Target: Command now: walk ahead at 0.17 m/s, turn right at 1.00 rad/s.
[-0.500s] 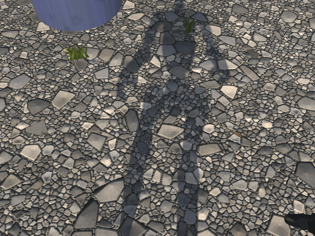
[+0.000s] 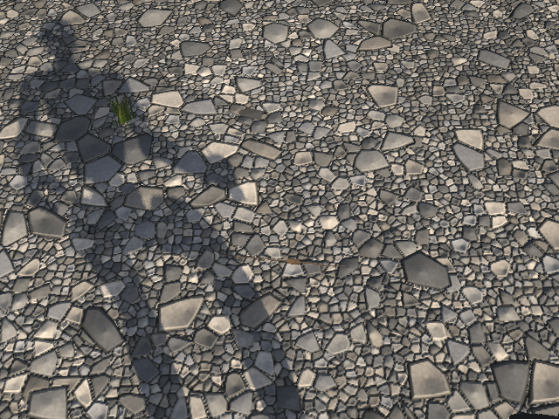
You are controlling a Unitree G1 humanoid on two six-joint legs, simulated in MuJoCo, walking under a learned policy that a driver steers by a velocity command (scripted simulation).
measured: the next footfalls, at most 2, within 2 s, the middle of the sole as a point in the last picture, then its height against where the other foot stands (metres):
right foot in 0.16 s outside the picture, level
left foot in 0.56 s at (325, 410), level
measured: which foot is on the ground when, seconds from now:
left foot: down 0.00-0.14, up 0.16-0.54, down 0.56-1.00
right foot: up 0.00-0.14, down 0.16-0.58, up 0.60-1.00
